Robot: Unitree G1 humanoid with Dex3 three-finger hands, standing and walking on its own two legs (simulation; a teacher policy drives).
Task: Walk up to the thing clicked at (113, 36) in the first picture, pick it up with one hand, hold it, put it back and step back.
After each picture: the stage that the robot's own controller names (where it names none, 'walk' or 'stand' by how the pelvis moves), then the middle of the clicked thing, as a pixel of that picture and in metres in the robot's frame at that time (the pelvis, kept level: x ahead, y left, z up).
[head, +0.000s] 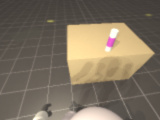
stand; (111, 41) +0.80 -0.20 -0.01
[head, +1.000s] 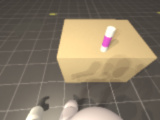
walk; (106, 40) +0.71 -0.12 +0.02
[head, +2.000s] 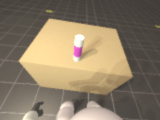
walk; (78, 49) +0.54 +0.13 +0.03
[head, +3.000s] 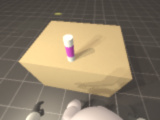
stand; (70, 49) +0.52 +0.20 +0.04
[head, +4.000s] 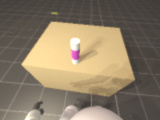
stand; (75, 52) +0.52 +0.14 +0.01
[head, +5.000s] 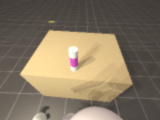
stand; (73, 60) +0.48 +0.15 -0.01
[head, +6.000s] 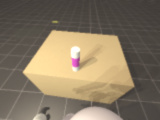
stand; (75, 60) +0.48 +0.14 -0.01
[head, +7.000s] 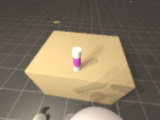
stand; (76, 60) +0.49 +0.13 -0.01
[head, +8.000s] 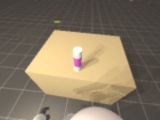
stand; (77, 60) +0.48 +0.12 -0.01
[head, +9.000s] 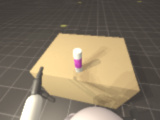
rise first; (78, 61) +0.48 +0.15 -0.01
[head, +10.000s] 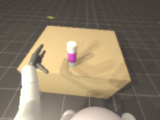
go down; (72, 55) +0.51 +0.13 +0.01
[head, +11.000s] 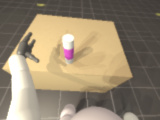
go down; (68, 51) +0.49 +0.13 +0.04
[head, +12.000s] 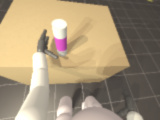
close in; (61, 41) +0.50 +0.15 +0.08
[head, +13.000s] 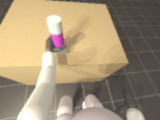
close; (58, 38) +0.53 +0.15 +0.09
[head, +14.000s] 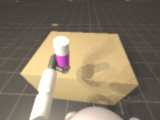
lift; (63, 58) +0.34 +0.17 +0.19
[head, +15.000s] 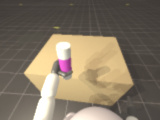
hold; (65, 63) +0.32 +0.16 +0.16
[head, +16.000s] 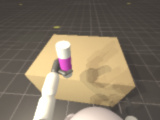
hold; (65, 62) +0.33 +0.16 +0.17
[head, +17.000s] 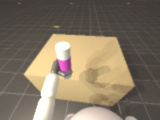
hold; (65, 63) +0.32 +0.16 +0.16
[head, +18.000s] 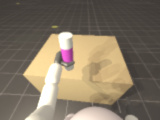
crouch; (67, 54) +0.38 +0.15 +0.18
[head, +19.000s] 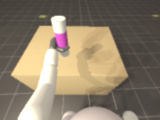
lower; (62, 39) +0.48 +0.16 +0.19
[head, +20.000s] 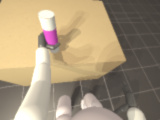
lower; (51, 35) +0.54 +0.17 +0.09
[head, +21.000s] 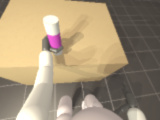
lower; (55, 39) +0.52 +0.16 +0.09
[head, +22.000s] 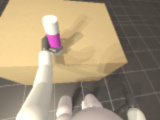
lower; (54, 39) +0.52 +0.16 +0.09
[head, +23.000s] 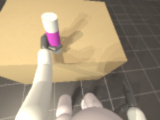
lower; (53, 37) +0.53 +0.16 +0.10
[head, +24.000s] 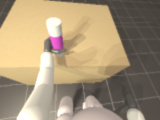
open; (57, 40) +0.51 +0.16 +0.08
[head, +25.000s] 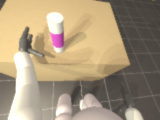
rise; (57, 37) +0.51 +0.16 +0.09
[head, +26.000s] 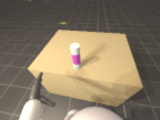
sink last; (76, 57) +0.49 +0.16 +0.03
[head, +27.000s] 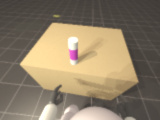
stand; (73, 52) +0.50 +0.16 +0.05
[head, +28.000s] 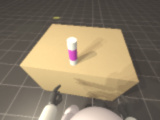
stand; (72, 53) +0.50 +0.16 +0.05
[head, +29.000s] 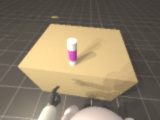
stand; (72, 53) +0.49 +0.15 +0.05
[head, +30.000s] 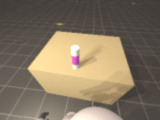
stand; (75, 58) +0.52 +0.15 -0.01
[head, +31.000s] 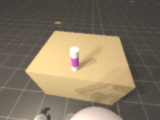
stand; (75, 60) +0.49 +0.15 -0.01
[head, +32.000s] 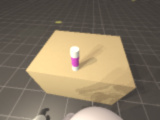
stand; (75, 59) +0.49 +0.14 -0.01
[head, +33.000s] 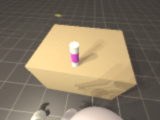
walk; (75, 55) +0.50 +0.15 -0.01
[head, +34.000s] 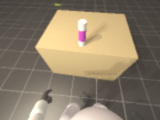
walk; (82, 34) +0.70 +0.11 +0.02
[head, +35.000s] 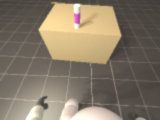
walk; (77, 17) +1.00 +0.23 +0.02
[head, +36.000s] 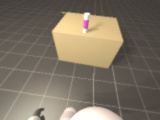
stand; (86, 23) +1.13 +0.12 +0.01
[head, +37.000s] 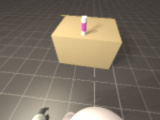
stand; (84, 26) +1.12 +0.13 -0.01
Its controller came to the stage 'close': yes
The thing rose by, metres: 0.19
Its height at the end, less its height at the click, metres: +0.00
